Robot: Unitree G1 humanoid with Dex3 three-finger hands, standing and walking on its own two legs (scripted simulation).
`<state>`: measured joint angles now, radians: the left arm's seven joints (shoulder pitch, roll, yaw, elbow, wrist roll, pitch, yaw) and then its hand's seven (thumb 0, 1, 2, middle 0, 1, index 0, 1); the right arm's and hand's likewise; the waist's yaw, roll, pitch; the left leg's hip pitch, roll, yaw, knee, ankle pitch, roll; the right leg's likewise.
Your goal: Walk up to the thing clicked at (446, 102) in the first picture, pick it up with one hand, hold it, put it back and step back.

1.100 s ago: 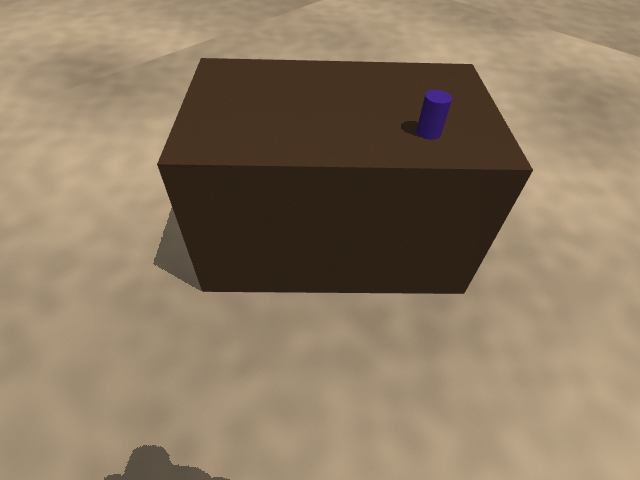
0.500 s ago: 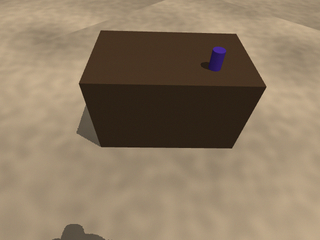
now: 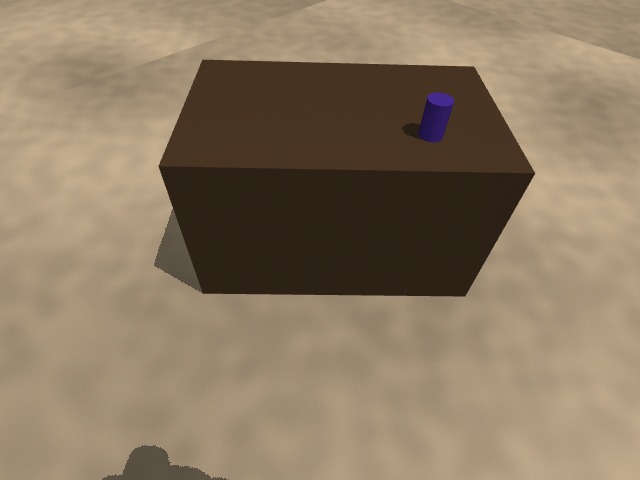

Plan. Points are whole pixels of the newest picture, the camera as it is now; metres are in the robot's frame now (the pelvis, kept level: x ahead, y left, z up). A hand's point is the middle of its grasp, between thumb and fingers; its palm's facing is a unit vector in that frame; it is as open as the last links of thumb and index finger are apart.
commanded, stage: stand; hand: right
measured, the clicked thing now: (435, 117) +1.04 -0.31 -0.13
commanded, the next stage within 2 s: walk up in 0.02 s
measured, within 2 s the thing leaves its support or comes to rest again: neither
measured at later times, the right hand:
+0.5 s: hand out of the picture +0.15 -0.36 -0.16, palm faces -0.04 +0.93 -0.37, open 7.4 cm
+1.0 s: hand (521, 343) +0.37 -0.34 -0.13, palm faces -0.02 +0.92 -0.40, open 7.4 cm
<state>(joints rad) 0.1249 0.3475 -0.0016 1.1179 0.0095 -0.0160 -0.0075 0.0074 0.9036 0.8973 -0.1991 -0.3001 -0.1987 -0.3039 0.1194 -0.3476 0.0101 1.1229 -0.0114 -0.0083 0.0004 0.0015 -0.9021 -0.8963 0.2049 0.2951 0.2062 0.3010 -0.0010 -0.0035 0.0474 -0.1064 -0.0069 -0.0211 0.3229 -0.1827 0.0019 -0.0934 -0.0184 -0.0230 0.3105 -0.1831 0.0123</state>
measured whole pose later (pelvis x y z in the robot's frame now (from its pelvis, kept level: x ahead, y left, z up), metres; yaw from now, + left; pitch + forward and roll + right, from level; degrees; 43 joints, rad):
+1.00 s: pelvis +0.30 -0.06 -0.01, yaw -1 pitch -3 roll +1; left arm 0.32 0.43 0.06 0.85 0.01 -0.04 -0.08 0.01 0.91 0.90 -0.20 -0.30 -0.20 -0.30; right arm 0.32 -0.40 -0.05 0.79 -0.02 -0.08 0.05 0.00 -0.90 -0.90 0.21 0.30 0.21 0.30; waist -0.01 -0.04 0.08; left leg -0.18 0.04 0.08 0.51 -0.28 0.02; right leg -0.47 -0.09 0.00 0.79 -0.30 -0.01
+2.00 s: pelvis +0.51 -0.09 -0.02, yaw -2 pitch -3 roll +0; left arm 0.15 0.36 0.00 1.04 0.00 -0.03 -0.02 0.01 0.90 0.90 -0.20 -0.30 -0.20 -0.30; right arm 0.12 -0.37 0.01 1.05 0.01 -0.01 0.02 0.00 -0.90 -0.90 0.21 0.30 0.21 0.30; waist 0.00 0.02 0.07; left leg -0.26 0.05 0.06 0.52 -0.21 -0.01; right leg -0.21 -0.03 -0.02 0.54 -0.29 0.01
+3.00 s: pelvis +0.53 -0.08 +0.00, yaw -1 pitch -2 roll +0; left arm 0.10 0.35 0.01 1.17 0.01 -0.01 -0.01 0.01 0.90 0.90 -0.20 -0.30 -0.20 -0.30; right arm 0.06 -0.34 0.00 1.17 -0.01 -0.01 0.01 0.00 -0.90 -0.90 0.21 0.30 0.21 0.30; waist 0.00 -0.01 0.04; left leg -0.15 0.01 0.05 0.31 -0.13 0.01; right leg -0.07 -0.05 -0.04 0.29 -0.19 0.04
